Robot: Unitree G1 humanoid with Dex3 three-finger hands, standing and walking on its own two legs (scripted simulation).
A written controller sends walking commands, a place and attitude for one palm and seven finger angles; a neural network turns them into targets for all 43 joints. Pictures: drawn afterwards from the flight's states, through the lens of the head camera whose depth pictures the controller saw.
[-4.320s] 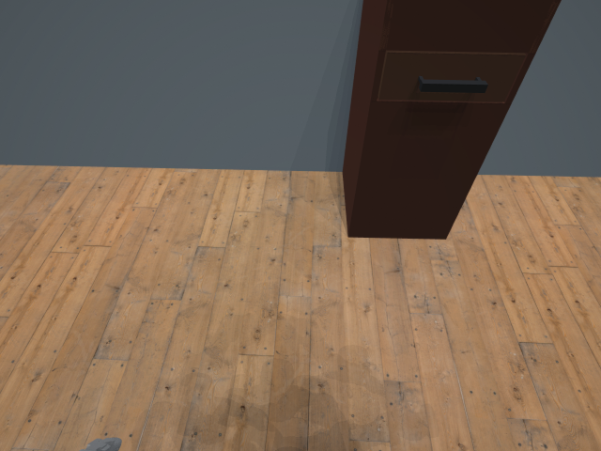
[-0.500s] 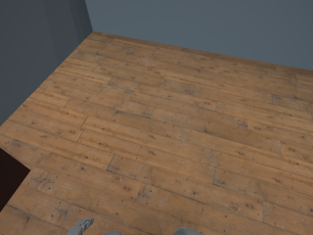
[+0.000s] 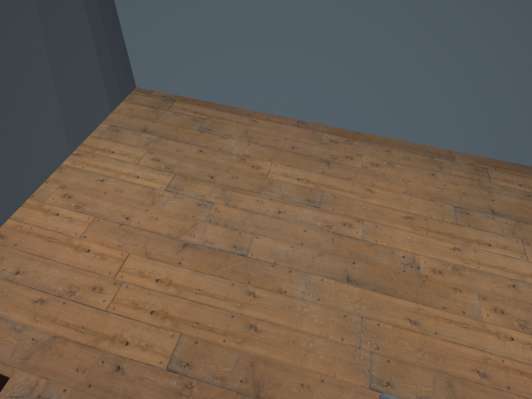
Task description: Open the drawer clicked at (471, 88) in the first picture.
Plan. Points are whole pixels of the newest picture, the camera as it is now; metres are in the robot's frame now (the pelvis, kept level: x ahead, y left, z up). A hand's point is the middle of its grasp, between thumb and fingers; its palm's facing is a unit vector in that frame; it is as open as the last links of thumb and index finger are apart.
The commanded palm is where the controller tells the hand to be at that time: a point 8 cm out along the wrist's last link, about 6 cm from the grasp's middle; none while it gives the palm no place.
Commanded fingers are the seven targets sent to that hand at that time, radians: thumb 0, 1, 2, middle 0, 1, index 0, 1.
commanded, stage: walk to a spot facing it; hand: left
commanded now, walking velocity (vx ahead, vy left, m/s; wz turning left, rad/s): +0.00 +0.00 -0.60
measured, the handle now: out of the picture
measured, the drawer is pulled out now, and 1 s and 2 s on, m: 0.00 0.00 0.00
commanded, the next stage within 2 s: turn to face it in 0.06 s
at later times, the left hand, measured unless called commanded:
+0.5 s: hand (214, 328) +0.26 +0.12 -0.16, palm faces -0.04 -0.98 -0.18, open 7.4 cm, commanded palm none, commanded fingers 0.00 0.90 0.90 -0.20 -0.30 -0.20 -0.30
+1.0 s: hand (135, 389) +0.15 +0.23 -0.16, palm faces +0.30 -0.92 -0.26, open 7.4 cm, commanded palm none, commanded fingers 0.00 0.90 0.90 -0.20 -0.30 -0.20 -0.30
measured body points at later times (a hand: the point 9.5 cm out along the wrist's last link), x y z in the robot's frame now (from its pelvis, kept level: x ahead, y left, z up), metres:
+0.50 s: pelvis +0.12 -0.04 +0.00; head +0.14 -0.04 +0.44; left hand +0.26 +0.17 -0.14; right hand +0.08 -0.25 -0.17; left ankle +0.08 +0.09 -0.67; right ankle +0.17 -0.15 -0.73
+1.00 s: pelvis +0.12 -0.01 +0.01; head +0.16 +0.02 +0.45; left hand +0.13 +0.28 -0.14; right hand +0.25 -0.25 -0.12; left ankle +0.15 +0.08 -0.73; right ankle +0.15 -0.17 -0.67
